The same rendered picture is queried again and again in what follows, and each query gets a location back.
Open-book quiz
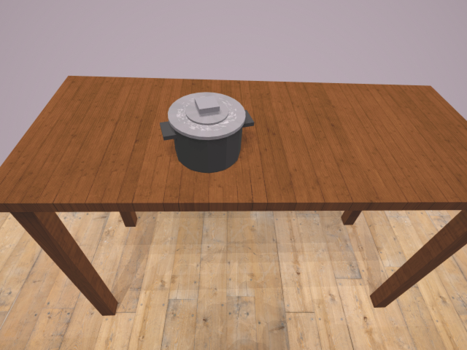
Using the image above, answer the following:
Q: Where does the table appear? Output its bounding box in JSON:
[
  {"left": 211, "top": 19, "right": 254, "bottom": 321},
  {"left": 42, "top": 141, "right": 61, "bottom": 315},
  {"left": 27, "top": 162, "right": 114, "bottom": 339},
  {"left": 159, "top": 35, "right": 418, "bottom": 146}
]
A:
[{"left": 0, "top": 76, "right": 467, "bottom": 316}]

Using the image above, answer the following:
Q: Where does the lid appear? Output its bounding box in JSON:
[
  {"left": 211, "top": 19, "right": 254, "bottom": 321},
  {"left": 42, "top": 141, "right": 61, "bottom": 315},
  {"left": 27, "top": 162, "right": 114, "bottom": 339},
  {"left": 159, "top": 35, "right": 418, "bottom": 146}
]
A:
[{"left": 168, "top": 92, "right": 245, "bottom": 140}]

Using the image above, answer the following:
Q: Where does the pot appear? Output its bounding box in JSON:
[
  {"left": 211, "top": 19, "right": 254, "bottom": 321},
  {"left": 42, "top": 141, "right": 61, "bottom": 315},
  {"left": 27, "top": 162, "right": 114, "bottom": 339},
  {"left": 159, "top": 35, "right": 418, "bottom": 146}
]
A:
[{"left": 160, "top": 110, "right": 254, "bottom": 173}]

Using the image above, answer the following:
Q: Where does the knob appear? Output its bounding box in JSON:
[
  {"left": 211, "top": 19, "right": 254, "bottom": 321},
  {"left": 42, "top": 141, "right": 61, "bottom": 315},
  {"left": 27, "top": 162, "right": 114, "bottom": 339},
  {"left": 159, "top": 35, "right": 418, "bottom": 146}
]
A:
[{"left": 195, "top": 96, "right": 220, "bottom": 114}]

